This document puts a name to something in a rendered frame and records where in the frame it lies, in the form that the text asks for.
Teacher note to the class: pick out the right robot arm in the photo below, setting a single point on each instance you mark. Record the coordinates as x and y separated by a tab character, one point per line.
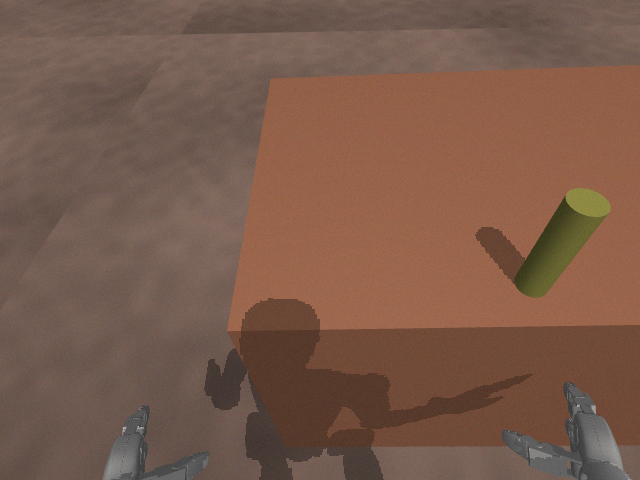
602	471

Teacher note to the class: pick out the left robot hand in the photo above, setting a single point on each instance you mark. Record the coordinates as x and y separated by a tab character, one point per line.
126	460

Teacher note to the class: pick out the can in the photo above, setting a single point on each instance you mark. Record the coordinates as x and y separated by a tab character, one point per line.
575	220

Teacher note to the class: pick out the right robot hand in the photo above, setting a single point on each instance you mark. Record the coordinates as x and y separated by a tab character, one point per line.
591	440

